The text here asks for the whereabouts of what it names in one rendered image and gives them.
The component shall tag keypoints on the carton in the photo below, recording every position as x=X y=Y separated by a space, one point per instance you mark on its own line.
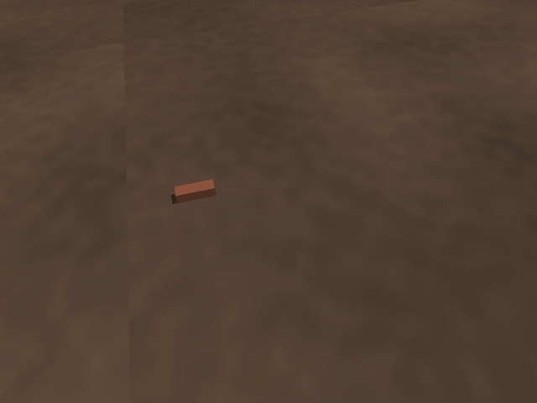
x=195 y=191

